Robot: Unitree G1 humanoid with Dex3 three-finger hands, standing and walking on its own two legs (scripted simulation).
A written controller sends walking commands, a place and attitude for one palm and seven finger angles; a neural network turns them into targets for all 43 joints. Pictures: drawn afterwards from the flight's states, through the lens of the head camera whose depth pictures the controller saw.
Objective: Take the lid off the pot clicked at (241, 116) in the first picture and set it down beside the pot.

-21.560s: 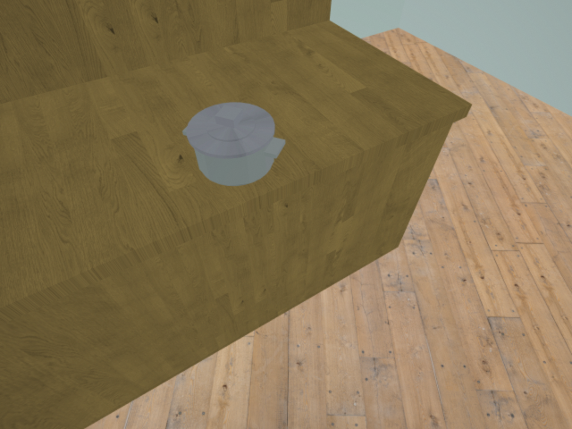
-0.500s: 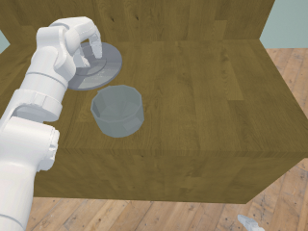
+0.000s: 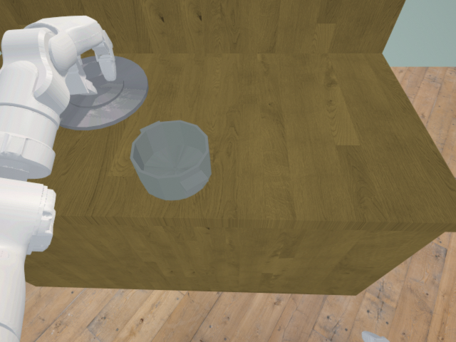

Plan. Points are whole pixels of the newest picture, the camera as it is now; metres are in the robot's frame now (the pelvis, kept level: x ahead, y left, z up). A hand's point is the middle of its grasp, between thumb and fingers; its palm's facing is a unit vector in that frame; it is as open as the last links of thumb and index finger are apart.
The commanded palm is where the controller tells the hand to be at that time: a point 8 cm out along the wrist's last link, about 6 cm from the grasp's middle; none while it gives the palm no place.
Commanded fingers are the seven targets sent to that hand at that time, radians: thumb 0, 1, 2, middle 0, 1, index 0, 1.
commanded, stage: move the lid sideways beside the pot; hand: left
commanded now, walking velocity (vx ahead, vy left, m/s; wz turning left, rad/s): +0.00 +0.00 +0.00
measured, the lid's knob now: (89, 76) +0.51 +0.22 +0.21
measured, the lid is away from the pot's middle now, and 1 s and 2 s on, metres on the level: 0.11 0.23 0.24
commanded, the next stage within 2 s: lower the lid onto the table in 1.38 s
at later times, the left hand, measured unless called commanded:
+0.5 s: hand (37, 86) +0.46 +0.28 +0.22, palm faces -0.31 -0.04 -0.95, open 6.6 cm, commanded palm +0.47 +0.28 +0.29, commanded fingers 0.00 0.63 0.95 -0.86 -1.07 -0.93 -1.08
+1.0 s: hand (5, 86) +0.46 +0.33 +0.22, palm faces -0.31 -0.07 -0.95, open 6.5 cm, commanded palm +0.48 +0.34 +0.29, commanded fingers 0.00 0.63 0.95 -0.86 -1.07 -0.93 -1.08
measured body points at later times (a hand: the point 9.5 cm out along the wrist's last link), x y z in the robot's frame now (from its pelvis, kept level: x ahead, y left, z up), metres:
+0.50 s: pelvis +0.00 +0.00 +0.00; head +0.04 +0.00 +0.45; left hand +0.47 +0.28 +0.28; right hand +0.08 -0.27 -0.12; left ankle +0.03 +0.10 -0.74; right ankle -0.04 -0.15 -0.74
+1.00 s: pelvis +0.00 +0.01 +0.00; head +0.07 +0.01 +0.44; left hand +0.48 +0.33 +0.27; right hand +0.05 -0.27 -0.13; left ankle +0.03 +0.10 -0.74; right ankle -0.04 -0.15 -0.74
